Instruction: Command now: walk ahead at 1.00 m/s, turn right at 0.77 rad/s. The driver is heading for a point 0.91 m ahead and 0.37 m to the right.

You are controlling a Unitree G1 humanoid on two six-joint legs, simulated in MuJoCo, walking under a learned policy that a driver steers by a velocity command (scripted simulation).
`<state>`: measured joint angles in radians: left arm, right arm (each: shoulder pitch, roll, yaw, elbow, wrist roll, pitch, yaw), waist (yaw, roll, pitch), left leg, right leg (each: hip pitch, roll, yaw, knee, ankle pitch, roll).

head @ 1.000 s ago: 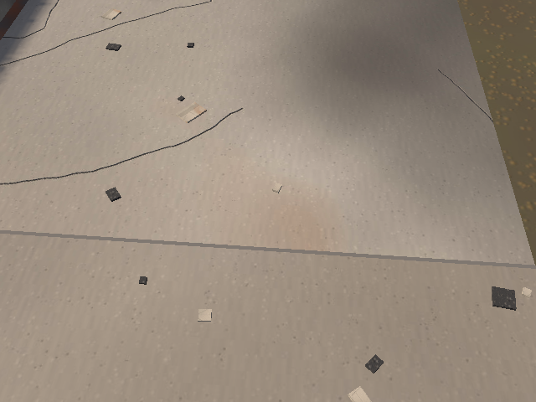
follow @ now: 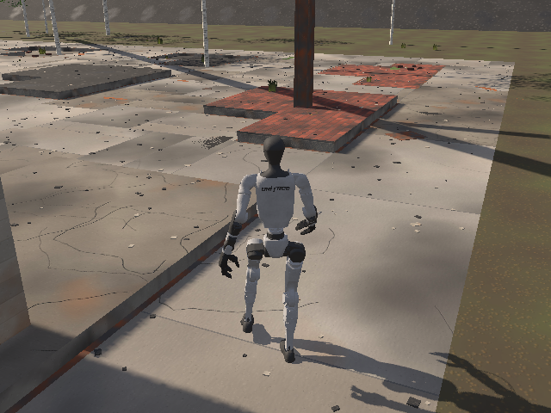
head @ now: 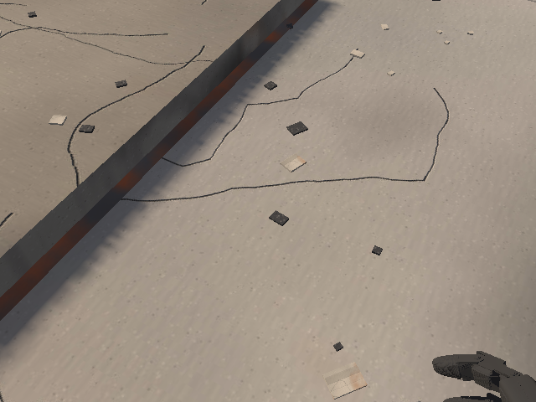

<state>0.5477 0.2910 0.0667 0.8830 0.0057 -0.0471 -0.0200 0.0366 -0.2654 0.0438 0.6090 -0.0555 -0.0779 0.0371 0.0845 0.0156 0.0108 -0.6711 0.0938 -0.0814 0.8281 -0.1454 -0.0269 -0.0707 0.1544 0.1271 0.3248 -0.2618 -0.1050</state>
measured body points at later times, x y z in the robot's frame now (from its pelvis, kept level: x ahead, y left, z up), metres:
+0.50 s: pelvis +0.46 -0.01 -0.03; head +0.49 -0.02 +0.42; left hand +0.82 +0.08 -0.06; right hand +0.27 -0.24 -0.14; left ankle +0.31 +0.17 -0.74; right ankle +0.61 -0.16 -0.69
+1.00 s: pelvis +0.89 -0.24 -0.03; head +0.92 -0.26 +0.42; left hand +1.13 -0.04 -0.15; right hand +0.86 -0.57 -0.08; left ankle +1.09 -0.26 -0.74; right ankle +0.67 -0.14 -0.70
